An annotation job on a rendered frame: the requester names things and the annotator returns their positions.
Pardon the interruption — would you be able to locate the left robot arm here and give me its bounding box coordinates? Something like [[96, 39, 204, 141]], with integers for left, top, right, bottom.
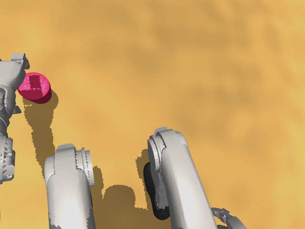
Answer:
[[0, 84, 16, 184]]

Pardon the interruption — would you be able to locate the cup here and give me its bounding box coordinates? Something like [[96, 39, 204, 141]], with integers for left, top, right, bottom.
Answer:
[[17, 73, 52, 104]]

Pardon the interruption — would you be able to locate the right robot foot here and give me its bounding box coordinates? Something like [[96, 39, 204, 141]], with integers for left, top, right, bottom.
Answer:
[[143, 162, 170, 220]]

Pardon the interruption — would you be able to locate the right robot hand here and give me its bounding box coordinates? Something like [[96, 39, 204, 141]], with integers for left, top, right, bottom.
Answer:
[[211, 208, 247, 229]]

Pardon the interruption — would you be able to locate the left robot hand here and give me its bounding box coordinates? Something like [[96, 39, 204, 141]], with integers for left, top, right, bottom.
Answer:
[[0, 53, 30, 114]]

